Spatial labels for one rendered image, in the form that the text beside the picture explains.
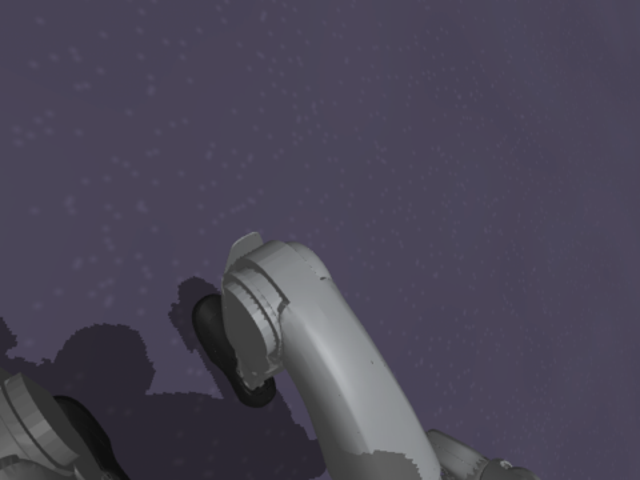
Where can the right robot arm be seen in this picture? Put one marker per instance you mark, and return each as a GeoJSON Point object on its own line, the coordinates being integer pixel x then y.
{"type": "Point", "coordinates": [500, 469]}

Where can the right robot hand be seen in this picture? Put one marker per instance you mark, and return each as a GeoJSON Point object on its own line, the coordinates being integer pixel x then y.
{"type": "Point", "coordinates": [458, 461]}

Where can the left robot foot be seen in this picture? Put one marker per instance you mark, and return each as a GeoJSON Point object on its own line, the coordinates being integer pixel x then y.
{"type": "Point", "coordinates": [93, 435]}

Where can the right robot foot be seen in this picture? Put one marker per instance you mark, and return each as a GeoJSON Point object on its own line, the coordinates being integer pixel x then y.
{"type": "Point", "coordinates": [207, 320]}

